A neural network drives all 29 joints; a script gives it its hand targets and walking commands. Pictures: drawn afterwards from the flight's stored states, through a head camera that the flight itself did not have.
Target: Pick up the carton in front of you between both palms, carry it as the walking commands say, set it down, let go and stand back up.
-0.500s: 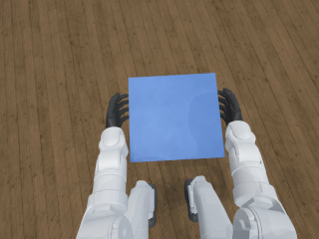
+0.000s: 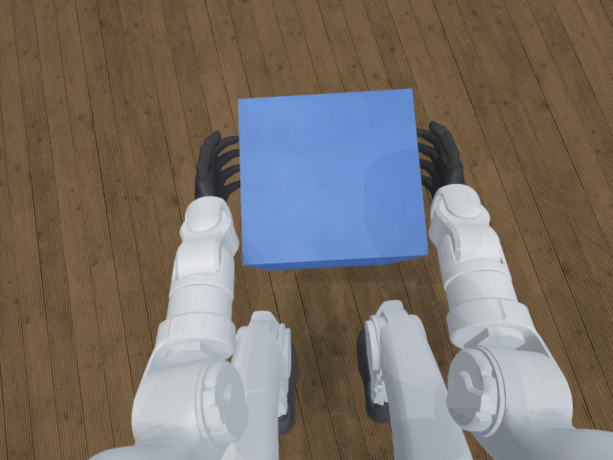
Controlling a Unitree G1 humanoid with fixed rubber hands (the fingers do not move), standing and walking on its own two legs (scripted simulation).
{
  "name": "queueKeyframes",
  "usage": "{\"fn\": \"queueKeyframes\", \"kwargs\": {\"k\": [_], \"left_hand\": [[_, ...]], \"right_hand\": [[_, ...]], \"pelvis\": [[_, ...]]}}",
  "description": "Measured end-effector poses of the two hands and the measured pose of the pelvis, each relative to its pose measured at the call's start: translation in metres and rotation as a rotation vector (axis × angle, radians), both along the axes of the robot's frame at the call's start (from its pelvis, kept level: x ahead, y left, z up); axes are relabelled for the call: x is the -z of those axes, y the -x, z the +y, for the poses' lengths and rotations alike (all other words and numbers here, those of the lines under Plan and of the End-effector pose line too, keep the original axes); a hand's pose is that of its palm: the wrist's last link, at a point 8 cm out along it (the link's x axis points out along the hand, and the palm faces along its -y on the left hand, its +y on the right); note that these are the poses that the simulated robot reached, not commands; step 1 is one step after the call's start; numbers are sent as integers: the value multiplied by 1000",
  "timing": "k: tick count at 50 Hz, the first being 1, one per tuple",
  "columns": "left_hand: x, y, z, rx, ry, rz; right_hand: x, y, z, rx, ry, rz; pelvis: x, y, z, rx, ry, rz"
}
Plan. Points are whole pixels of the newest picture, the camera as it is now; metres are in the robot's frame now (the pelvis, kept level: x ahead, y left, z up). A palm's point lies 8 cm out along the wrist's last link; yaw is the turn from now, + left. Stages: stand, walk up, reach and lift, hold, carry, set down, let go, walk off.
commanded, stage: set down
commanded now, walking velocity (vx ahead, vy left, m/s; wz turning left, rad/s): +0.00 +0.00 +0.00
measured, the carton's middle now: (326, 197) +0.45 -0.02 -0.16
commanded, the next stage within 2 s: none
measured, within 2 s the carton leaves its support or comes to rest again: rests again in 1.24 s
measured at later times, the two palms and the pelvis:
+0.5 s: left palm (242, 202) +0.48 +0.13 -0.24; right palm (416, 194) +0.47 -0.17 -0.25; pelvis -0.03 +0.00 -0.12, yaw +0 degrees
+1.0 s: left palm (251, 204) +0.49 +0.12 -0.32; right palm (407, 196) +0.49 -0.18 -0.32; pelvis -0.03 +0.00 -0.17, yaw +0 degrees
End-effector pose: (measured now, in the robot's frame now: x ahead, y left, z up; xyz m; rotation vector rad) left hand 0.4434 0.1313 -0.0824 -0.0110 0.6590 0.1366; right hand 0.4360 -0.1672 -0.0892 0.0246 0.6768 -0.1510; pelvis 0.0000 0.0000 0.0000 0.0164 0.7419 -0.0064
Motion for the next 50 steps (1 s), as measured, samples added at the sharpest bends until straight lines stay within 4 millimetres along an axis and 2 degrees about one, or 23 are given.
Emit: {"fn": "queueKeyframes", "kwargs": {"k": [15, 34, 40, 50], "left_hand": [[99, -20, -4, 7, 4, 11], [219, -44, -7, 24, -11, 59], [221, -56, -9, 25, -9, 42], [233, -50, -8, 41, -21, 85]], "right_hand": [[96, -19, -4, -3, 11, 11], [215, -45, -8, -27, 35, 59], [219, -54, -10, -17, 26, 43], [231, -50, -10, -40, 39, 85]], "pelvis": [[77, 21, 3, 1, 0, 35], [153, 29, 4, -9, 2, 7], [166, 24, 4, -5, 2, -17], [173, 25, 4, -2, -2, -20]]}}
